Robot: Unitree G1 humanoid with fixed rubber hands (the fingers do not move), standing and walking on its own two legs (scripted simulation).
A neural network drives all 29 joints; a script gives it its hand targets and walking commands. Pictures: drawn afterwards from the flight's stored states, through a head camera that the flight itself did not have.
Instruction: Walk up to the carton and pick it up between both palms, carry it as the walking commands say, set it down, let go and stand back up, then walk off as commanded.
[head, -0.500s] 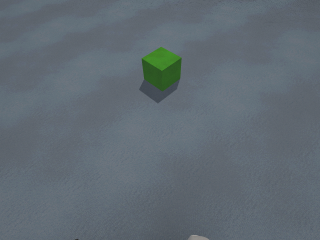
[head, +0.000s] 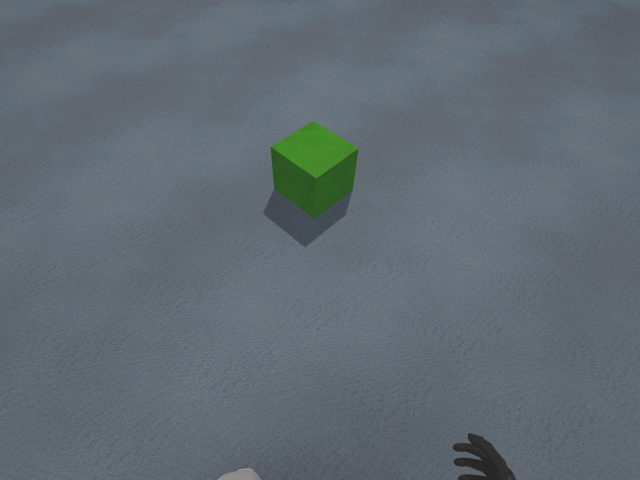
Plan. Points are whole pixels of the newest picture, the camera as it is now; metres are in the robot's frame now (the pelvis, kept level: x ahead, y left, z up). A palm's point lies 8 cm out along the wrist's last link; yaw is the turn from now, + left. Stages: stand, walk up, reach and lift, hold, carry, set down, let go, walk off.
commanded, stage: walk up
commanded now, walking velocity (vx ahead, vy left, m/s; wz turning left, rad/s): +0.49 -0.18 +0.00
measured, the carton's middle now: (314, 169) +1.30 +0.01 -0.64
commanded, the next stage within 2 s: none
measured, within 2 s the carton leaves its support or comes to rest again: neither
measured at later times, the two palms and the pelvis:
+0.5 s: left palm (195, 386) +0.25 +0.18 -0.10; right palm (528, 369) +0.29 -0.33 -0.12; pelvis +0.22 -0.08 +0.02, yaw +0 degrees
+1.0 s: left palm (192, 260) +0.49 +0.23 -0.13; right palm (461, 244) +0.51 -0.26 -0.10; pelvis +0.46 -0.01 +0.01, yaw -2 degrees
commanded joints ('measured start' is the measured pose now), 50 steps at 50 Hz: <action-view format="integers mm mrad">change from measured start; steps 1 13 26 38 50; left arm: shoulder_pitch -111 -308 16 64 -107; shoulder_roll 78 75 133 160 77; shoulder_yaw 67 40 56 71 52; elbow -103 -53 0 6 -53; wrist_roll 11 18 25 12 10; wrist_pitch -14 12 -53 -23 23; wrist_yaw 9 -55 15 14 -24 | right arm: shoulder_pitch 373 202 77 -123 230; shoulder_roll -272 -213 -82 -56 -156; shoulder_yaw -85 -72 -48 -16 -58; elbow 78 -14 -34 -49 41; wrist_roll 9 6 -5 14 -11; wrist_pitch -34 -33 12 2 -47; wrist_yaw -47 -33 -5 23 -35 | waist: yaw -105 -31 45 63 -31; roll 103 307 -127 -308 276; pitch -133 49 -58 -47 22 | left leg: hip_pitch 524 163 -213 -76 218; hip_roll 384 166 65 -9 243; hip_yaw -491 -29 -38 86 -220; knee -262 -428 459 -24 -351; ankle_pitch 371 -185 -139 -1 197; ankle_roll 146 79 -8 -47 59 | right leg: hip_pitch -552 -215 66 129 -408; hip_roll -2 -2 -262 -161 -51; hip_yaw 97 -107 242 -13 59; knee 481 -192 -590 -565 303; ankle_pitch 74 286 297 352 174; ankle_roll -13 20 -140 -131 6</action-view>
